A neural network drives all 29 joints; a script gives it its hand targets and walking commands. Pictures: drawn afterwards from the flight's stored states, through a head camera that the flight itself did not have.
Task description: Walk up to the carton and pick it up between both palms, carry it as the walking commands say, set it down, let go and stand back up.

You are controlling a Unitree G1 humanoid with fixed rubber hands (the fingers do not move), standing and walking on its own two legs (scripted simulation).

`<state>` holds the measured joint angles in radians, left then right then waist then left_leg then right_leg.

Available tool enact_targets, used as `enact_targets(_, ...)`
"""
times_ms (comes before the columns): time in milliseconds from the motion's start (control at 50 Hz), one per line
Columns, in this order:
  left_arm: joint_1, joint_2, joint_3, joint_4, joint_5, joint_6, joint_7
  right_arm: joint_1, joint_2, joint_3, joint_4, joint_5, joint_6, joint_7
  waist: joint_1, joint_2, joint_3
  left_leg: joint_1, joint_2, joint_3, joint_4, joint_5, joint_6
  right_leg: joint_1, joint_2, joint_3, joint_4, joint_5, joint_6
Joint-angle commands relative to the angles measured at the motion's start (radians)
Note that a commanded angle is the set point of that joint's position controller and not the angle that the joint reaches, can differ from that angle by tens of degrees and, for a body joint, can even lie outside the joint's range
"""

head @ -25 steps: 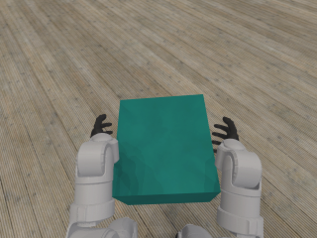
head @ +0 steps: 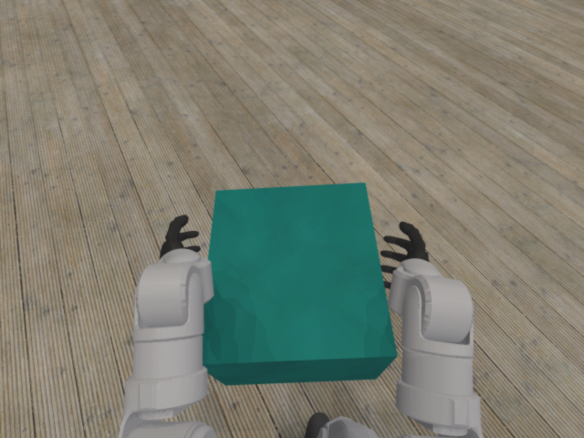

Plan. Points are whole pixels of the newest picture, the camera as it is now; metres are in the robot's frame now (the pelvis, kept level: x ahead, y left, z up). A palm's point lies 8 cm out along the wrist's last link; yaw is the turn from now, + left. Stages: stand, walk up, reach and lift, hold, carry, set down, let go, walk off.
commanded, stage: carry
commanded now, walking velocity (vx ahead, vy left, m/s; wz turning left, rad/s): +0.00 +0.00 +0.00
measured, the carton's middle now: (295, 284) +0.33 +0.02 -0.02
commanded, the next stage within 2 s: none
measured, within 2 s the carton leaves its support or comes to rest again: neither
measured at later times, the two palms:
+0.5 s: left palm (191, 247) +0.32 +0.16 +0.07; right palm (416, 265) +0.32 -0.14 +0.08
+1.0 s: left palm (234, 235) +0.37 +0.11 +0.05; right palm (439, 245) +0.37 -0.19 +0.06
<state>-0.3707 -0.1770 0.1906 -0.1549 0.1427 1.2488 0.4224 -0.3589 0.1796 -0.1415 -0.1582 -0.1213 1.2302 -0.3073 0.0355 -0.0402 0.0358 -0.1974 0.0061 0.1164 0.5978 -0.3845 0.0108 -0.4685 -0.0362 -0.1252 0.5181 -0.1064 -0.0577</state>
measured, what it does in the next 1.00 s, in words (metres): steps on the spot: right foot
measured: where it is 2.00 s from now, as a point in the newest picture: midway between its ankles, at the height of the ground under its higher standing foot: outside the picture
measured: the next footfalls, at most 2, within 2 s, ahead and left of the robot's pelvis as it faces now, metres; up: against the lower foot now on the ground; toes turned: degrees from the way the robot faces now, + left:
right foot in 0.90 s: +0.14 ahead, -0.12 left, +0.00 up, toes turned -8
left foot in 1.26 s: +0.12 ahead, +0.09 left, +0.00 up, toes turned +6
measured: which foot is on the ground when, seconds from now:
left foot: down 0.00-0.90, up 0.92-1.00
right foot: down 0.00-0.64, up 0.66-0.88, down 0.90-1.00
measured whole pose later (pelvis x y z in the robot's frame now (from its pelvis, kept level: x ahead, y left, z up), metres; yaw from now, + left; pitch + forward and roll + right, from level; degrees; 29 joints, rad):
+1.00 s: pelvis +0.07 -0.04 +0.00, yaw -1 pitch +5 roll +1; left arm -0.38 -0.17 0.19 -0.10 0.15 1.23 0.35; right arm -0.38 0.18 -0.15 -0.18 -0.14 1.24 -0.34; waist 0.01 0.00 0.03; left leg -0.45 0.08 0.12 1.05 -0.59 -0.03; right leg -0.46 -0.02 -0.13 0.62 -0.25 -0.09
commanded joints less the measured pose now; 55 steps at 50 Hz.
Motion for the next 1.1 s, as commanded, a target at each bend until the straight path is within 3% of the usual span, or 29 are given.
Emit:
enact_targets(0, -0.591, -1.001, -0.615, 0.120, -0.509, -0.006, -0.663, -0.579, 0.947, 0.536, 0.032, 0.379, -0.017, 0.477, -0.039, -0.132, -0.455, -0.032, 0.016, -0.030, -0.056, -0.148, 0.052, 0.237, -0.141, 0.237, -0.295, -0.356, 0.035)
enact_targets(60, -0.616, -1.016, -0.650, 0.074, -0.519, -0.014, -0.667, -0.554, 0.952, 0.542, 0.027, 0.387, -0.032, 0.481, -0.048, -0.016, -0.432, 0.034, 0.047, -0.062, -0.178, -0.083, 0.064, 0.213, -0.079, 0.126, -0.257, -0.194, 0.086)
enact_targets(80, -0.644, -1.066, -0.656, 0.086, -0.523, -0.015, -0.668, -0.614, 0.954, 0.540, -0.016, 0.393, -0.041, 0.484, -0.042, 0.113, -0.422, -0.033, 0.087, -0.140, -0.220, -0.049, 0.072, 0.245, -0.085, 0.123, -0.173, -0.107, 0.050)
enact_targets(140, -0.593, -1.023, -0.635, 0.120, -0.500, -0.033, -0.664, -0.577, 0.946, 0.548, 0.025, 0.404, -0.051, 0.494, -0.034, 0.037, -0.446, -0.111, 0.069, -0.102, -0.177, -0.165, 0.060, 0.293, -0.103, 0.151, -0.175, -0.195, 0.014)
enact_targets(180, -0.559, -0.958, -0.485, 0.311, -0.374, -0.084, -0.660, -0.555, 0.908, 0.427, 0.250, 0.305, -0.095, 0.501, -0.033, 0.004, -0.429, -0.131, 0.063, -0.096, -0.168, -0.158, 0.062, 0.307, -0.106, 0.155, -0.189, -0.223, 0.031)
enact_targets(200, -0.573, -1.005, -0.578, 0.143, -0.446, -0.081, -0.657, -0.657, 0.944, 0.555, 0.004, 0.412, -0.093, 0.499, -0.035, -0.019, -0.466, -0.100, 0.056, -0.090, -0.151, -0.135, 0.063, 0.299, -0.109, 0.168, -0.206, -0.236, 0.024)
enact_targets(240, -0.594, -1.024, -0.597, 0.083, -0.474, -0.077, -0.659, -0.632, 1.000, 0.604, -0.018, 0.447, -0.080, 0.499, -0.038, -0.085, -0.451, -0.107, 0.039, -0.060, -0.099, -0.128, 0.047, 0.280, -0.143, 0.201, -0.260, -0.308, 0.024)
enact_targets(300, -0.614, -1.053, -0.615, 0.014, -0.489, -0.084, -0.643, -0.679, 0.981, 0.619, -0.115, 0.469, -0.090, 0.495, -0.031, 0.039, -0.495, -0.059, 0.079, -0.117, -0.144, 0.010, 0.055, 0.313, -0.105, 0.140, -0.148, -0.081, 0.007)
enact_targets(380, -0.617, -1.038, -0.623, 0.002, -0.491, -0.049, -0.632, -0.654, 0.985, 0.619, -0.092, 0.475, -0.055, 0.490, -0.037, 0.056, -0.486, 0.001, 0.157, -0.150, -0.104, 0.196, 0.039, 0.249, -0.086, 0.102, -0.050, 0.133, -0.008)
enact_targets(400, -0.547, -1.032, -0.609, 0.047, -0.470, -0.043, -0.634, -0.628, 0.984, 0.628, -0.083, 0.464, -0.040, 0.488, -0.037, -0.029, -0.502, 0.005, 0.169, -0.150, -0.068, 0.213, 0.044, 0.255, -0.086, 0.102, -0.022, 0.162, -0.008)
enact_targets(440, -0.602, -1.021, -0.643, -0.051, -0.495, -0.046, -0.634, -0.543, 0.999, 0.626, -0.060, 0.456, -0.034, 0.493, -0.041, 0.011, -0.541, 0.029, 0.167, -0.121, -0.001, 0.294, 0.028, 0.274, -0.101, 0.109, 0.007, 0.301, -0.032)
enact_targets(480, -0.658, -1.036, -0.626, -0.027, -0.499, -0.032, -0.639, -0.589, 1.007, 0.614, -0.024, 0.448, -0.016, 0.493, -0.045, -0.012, -0.476, 0.016, 0.197, -0.138, -0.021, 0.247, 0.027, 0.227, -0.086, 0.084, 0.015, 0.230, -0.020)
enact_targets(500, -0.611, -1.020, -0.630, -0.025, -0.486, -0.026, -0.641, -0.566, 0.995, 0.609, -0.033, 0.449, -0.015, 0.497, -0.050, 0.065, -0.482, 0.026, 0.216, -0.167, -0.025, 0.209, 0.039, 0.211, -0.090, 0.091, 0.027, 0.195, -0.021)
enact_targets(520, -0.639, -1.020, -0.623, -0.031, -0.498, -0.027, -0.642, -0.561, 0.997, 0.604, -0.019, 0.441, -0.009, 0.493, -0.049, 0.029, -0.462, 0.032, 0.232, -0.186, -0.042, 0.290, 0.046, 0.185, -0.067, 0.071, 0.047, 0.195, -0.014)
enact_targets(620, -0.743, -1.033, -0.669, -0.122, -0.511, -0.026, -0.628, -0.607, 1.014, 0.582, -0.042, 0.460, -0.006, 0.506, -0.059, 0.256, -0.359, 0.126, 0.387, -0.317, -0.192, 0.499, 0.135, -0.082, 0.015, 0.043, 0.223, -0.271, 0.037)
enact_targets(660, -0.722, -1.057, -0.662, -0.072, -0.510, -0.011, -0.627, -0.652, 1.019, 0.577, -0.055, 0.466, 0.002, 0.505, -0.057, 0.228, -0.337, 0.143, 0.400, -0.302, -0.166, 0.623, 0.160, -0.174, -0.001, 0.091, 0.317, -0.289, 0.045)
enact_targets(740, -0.728, -1.041, -0.652, -0.065, -0.513, -0.012, -0.622, -0.616, 1.034, 0.565, -0.022, 0.446, 0.004, 0.494, -0.058, 0.205, -0.351, 0.248, 0.360, -0.256, -0.094, 0.940, 0.119, -0.208, 0.012, 0.076, 0.326, -0.268, 0.048)
enact_targets(760, -0.715, -1.017, -0.649, -0.073, -0.519, -0.011, -0.623, -0.586, 1.025, 0.570, -0.029, 0.437, 0.007, 0.490, -0.058, 0.156, -0.391, 0.292, 0.347, -0.214, -0.030, 1.033, 0.099, -0.173, 0.028, 0.045, 0.212, -0.281, 0.040)
enact_targets(780, -0.763, -1.047, -0.656, -0.107, -0.527, -0.017, -0.622, -0.635, 1.051, 0.569, -0.062, 0.441, 0.000, 0.489, -0.057, 0.236, -0.390, 0.279, 0.314, -0.170, 0.004, 1.155, 0.076, -0.110, 0.042, 0.033, 0.150, -0.263, 0.036)
enact_targets(800, -0.700, -1.023, -0.635, -0.063, -0.518, -0.014, -0.625, -0.633, 1.033, 0.582, -0.065, 0.448, 0.004, 0.485, -0.043, 0.181, -0.431, 0.287, 0.303, -0.109, 0.083, 1.210, 0.038, -0.021, 0.056, 0.008, -0.001, -0.174, 0.021)
enact_targets(820, -0.697, -1.043, -0.643, -0.064, -0.520, -0.011, -0.626, -0.629, 1.011, 0.576, -0.106, 0.434, -0.005, 0.473, -0.028, 0.138, -0.521, 0.202, 0.238, -0.046, 0.222, 1.176, -0.011, 0.214, 0.059, -0.019, -0.126, 0.043, 0.010)
enact_targets(840, -0.710, -1.027, -0.642, -0.096, -0.517, -0.015, -0.628, -0.593, 1.032, 0.558, -0.067, 0.417, -0.003, 0.467, -0.006, 0.031, -0.593, -0.024, 0.176, -0.008, 0.423, 0.827, -0.060, 0.524, -0.060, 0.082, -0.069, 0.617, -0.052)
enact_targets(860, -0.715, -1.029, -0.653, -0.136, -0.533, -0.027, -0.628, -0.553, 1.036, 0.577, -0.106, 0.415, -0.010, 0.463, -0.015, -0.256, -0.679, -0.325, 0.055, 0.023, 0.602, -0.173, -0.095, 0.814, -0.283, 0.272, 0.087, 1.326, -0.139)
enact_targets(880, -0.743, -1.023, -0.647, -0.188, -0.546, -0.033, -0.627, -0.616, 1.034, 0.595, -0.148, 0.434, -0.009, 0.458, -0.012, -0.265, -0.644, -0.420, 0.026, -0.017, 0.644, -0.364, -0.086, 0.840, -0.321, 0.314, 0.085, 1.378, -0.192)
enact_targets(940, -0.702, -0.979, -0.628, -0.199, -0.507, -0.030, -0.623, -0.538, 1.042, 0.580, -0.078, 0.427, -0.009, 0.460, -0.009, -0.094, -0.570, -0.435, 0.086, -0.053, 0.459, -0.241, -0.064, 0.680, -0.252, 0.232, -0.006, 0.796, -0.152)
enact_targets(960, -0.727, -1.011, -0.636, -0.218, -0.520, -0.035, -0.627, -0.598, 1.054, 0.613, -0.158, 0.450, -0.020, 0.456, -0.010, -0.075, -0.542, -0.406, 0.089, -0.031, 0.356, -0.221, -0.071, 0.636, -0.238, 0.210, -0.011, 0.706, -0.150)
enact_targets(1000, -0.732, -1.011, -0.666, -0.277, -0.522, -0.036, -0.617, -0.562, 1.073, 0.604, -0.144, 0.466, -0.021, 0.462, -0.009, -0.087, -0.566, -0.342, 0.076, -0.011, 0.295, -0.164, -0.072, 0.569, -0.242, 0.220, -0.041, 0.525, -0.168)
enact_targets(1040, -0.697, -1.031, -0.659, -0.212, -0.507, -0.025, -0.614, -0.491, 1.063, 0.558, -0.046, 0.434, -0.004, 0.470, -0.011, -0.013, -0.563, -0.286, 0.060, 0.006, 0.272, -0.101, -0.050, 0.509, -0.247, 0.215, -0.065, 0.480, -0.169)
enact_targets(1080, -0.628, -0.998, -0.629, -0.167, -0.478, -0.019, -0.617, -0.490, 1.041, 0.559, -0.045, 0.428, -0.003, 0.469, -0.018, -0.082, -0.550, -0.246, 0.043, 0.032, 0.211, -0.049, -0.049, 0.470, -0.206, 0.177, -0.049, 0.462, -0.158)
